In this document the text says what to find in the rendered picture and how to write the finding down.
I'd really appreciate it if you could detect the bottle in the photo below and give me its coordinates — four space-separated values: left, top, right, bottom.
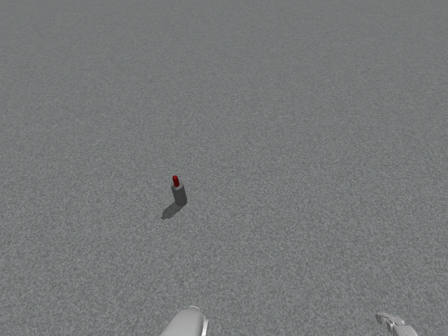
171 176 188 207

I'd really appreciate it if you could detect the right robot hand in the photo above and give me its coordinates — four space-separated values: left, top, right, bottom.
375 312 418 336

